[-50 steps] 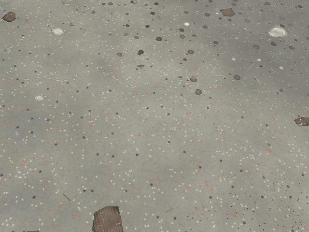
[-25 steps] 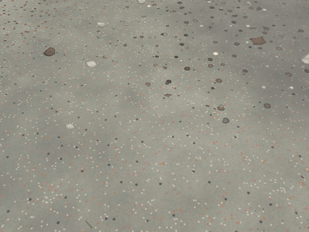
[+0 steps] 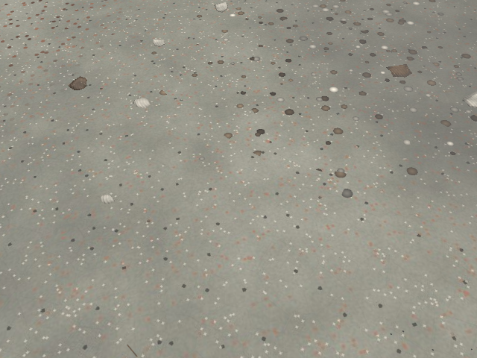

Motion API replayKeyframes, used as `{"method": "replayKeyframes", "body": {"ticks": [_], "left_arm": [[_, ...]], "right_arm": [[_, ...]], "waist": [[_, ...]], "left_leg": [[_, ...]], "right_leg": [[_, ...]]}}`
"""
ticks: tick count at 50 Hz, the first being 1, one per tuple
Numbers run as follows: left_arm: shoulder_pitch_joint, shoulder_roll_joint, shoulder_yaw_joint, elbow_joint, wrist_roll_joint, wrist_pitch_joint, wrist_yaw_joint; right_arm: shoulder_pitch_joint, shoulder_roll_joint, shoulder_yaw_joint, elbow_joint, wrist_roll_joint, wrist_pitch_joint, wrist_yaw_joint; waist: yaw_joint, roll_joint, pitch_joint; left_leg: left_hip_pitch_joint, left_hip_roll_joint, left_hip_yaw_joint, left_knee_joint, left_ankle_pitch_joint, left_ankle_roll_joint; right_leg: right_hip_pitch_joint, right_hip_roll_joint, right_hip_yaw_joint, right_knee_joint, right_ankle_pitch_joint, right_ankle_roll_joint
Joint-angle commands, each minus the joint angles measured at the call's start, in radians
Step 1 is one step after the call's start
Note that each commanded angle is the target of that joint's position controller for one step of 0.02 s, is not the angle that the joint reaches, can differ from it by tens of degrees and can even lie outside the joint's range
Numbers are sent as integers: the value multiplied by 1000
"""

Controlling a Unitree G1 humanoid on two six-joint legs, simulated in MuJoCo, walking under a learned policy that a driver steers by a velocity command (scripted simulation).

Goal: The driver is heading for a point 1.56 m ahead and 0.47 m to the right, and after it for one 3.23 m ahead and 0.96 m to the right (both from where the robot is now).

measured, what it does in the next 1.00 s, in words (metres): walks ahead: left foot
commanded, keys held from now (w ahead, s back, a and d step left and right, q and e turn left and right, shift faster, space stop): shift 0.34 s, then w+shift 0.66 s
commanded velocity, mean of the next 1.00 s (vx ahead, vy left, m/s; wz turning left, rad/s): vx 0.44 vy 0.00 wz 0.00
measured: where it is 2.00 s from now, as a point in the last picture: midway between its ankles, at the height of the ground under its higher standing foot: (281, 187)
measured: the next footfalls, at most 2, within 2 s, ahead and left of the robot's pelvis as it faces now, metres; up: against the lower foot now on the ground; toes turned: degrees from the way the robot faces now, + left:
left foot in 0.70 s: +0.16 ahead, +0.17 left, +0.00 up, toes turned +4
right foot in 1.18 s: +0.60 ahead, +0.00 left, +0.00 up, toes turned -6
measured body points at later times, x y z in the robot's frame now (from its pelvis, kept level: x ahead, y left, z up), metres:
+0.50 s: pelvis +0.02 +0.00 +0.01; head +0.02 +0.00 +0.46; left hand +0.05 +0.27 -0.13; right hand +0.09 -0.27 -0.12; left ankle -0.02 +0.14 -0.68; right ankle -0.02 -0.10 -0.74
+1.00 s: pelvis +0.24 +0.09 +0.00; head +0.25 +0.10 +0.45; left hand +0.43 +0.32 -0.10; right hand +0.16 -0.15 -0.13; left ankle +0.12 +0.17 -0.74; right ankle +0.40 -0.06 -0.66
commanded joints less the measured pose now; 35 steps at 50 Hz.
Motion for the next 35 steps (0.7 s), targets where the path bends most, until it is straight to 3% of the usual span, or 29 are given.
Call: {"method": "replayKeyframes", "body": {"ticks": [1, 17, 18, 19, 20, 21, 22, 24, 26, 28, 29, 30, 32, 33, 34, 35], "left_arm": [[-20, 116, 24, -30, -1, -14, 4], [12, 125, 18, 88, -3, -7, 12], [50, 138, 24, 106, -8, -3, 17], [97, 193, 43, 117, -25, 2, 22], [150, 243, 59, 128, -34, 1, 27], [163, 268, 69, 122, -26, -13, 34], [132, 240, 63, 104, -13, -34, 35], [96, 183, 52, 75, -21, -62, 29], [107, 183, 54, 60, -31, -64, 26], [114, 205, 60, 50, -34, -61, 25], [149, 216, 71, 87, 29, -51, 5], [155, 220, 76, 86, 34, -47, -4], [123, 221, 83, 73, 14, -45, -12], [95, 221, 85, 64, 9, -44, -13], [69, 197, 78, 54, 17, -47, -13], [26, 120, 56, 32, 38, -52, -16]], "right_arm": [[13, -109, -29, -35, 1, -11, -7], [29, -106, -27, 122, 7, -19, -16], [52, -93, -25, 142, 12, -18, -17], [31, -97, -27, 135, 23, -22, -14], [-42, -107, -27, 97, 32, -37, -7], [-141, -119, -25, 47, 46, -60, 2], [-158, -127, -29, 37, 52, -82, 11], [-90, -108, -30, 64, 39, -119, 33], [-100, -101, -32, 72, 35, -138, 43], [-123, -63, -19, 70, 35, -143, 48], [-142, -58, -13, 54, -44, -99, 92], [-146, -56, -18, 48, -39, -77, 105], [-85, -71, -22, 55, -16, -64, 101], [-16, -89, -27, 74, -16, -69, 93], [117, -117, -39, 114, -18, -80, 80], [340, -194, -64, 181, -30, -100, 62]], "waist": [[-1, -12, -39], [10, -14, -17], [18, -41, -61], [44, -110, -36], [72, -185, 28], [96, -209, 124], [75, -152, 162], [32, -90, 92], [39, -89, 32], [37, -119, 15], [33, -122, 2], [33, -150, 22], [-6, -144, 46], [-48, -114, 47], [-120, -47, 19], [-230, 169, -53]], "left_leg": [[17, 44, -29, -52, 263, 8], [9, 43, -6, -89, 234, -8], [1, 2, 45, -46, 51, -2], [-110, -41, 106, 72, -162, 5], [-266, -23, 138, 208, -225, 11], [-414, 57, 96, 379, -230, 23], [-515, 104, 61, 487, -195, 32], [-575, 155, 57, 513, -86, 50], [-489, 149, 113, 382, -16, 33], [-340, 118, 162, 228, 41, 10], [-245, 60, 230, 150, -21, 16], [-182, 47, 256, 109, -21, 19], [-42, 51, 277, 47, 71, 39], [56, 46, 279, 23, 68, 51], [222, 40, 266, -2, 21, 65], [397, 154, 87, -110, -186, 82]], "right_leg": [[-4, -79, 87, -106, 189, -20], [18, -77, 100, -149, 184, -34], [49, -70, 109, -178, -64, -52], [71, -124, 211, -240, -389, -103], [71, -272, 415, -358, -636, -182], [32, -407, 602, -455, -667, -255], [51, -435, 636, -467, -568, -271], [141, -381, 513, -430, -388, -218], [141, -296, 349, -425, -252, -170], [52, -237, 235, -419, -173, -156], [-5, -194, 176, -418, -223, -162], [-56, -199, 164, -412, -241, -168], [-162, -231, 167, -385, -306, -168], [-226, -225, 154, -331, -313, -160], [-316, -192, 114, -184, -248, -148], [-426, -76, -2, 226, -129, -119]]}}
